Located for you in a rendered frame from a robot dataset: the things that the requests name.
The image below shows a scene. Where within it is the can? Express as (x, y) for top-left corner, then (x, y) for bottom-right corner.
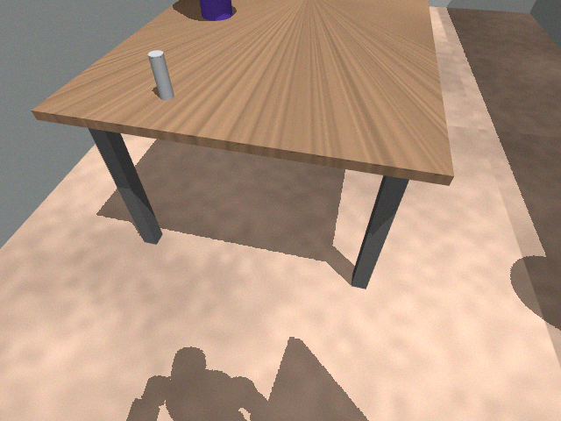
(148, 50), (174, 100)

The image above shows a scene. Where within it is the table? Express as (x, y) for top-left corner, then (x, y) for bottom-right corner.
(32, 0), (454, 289)

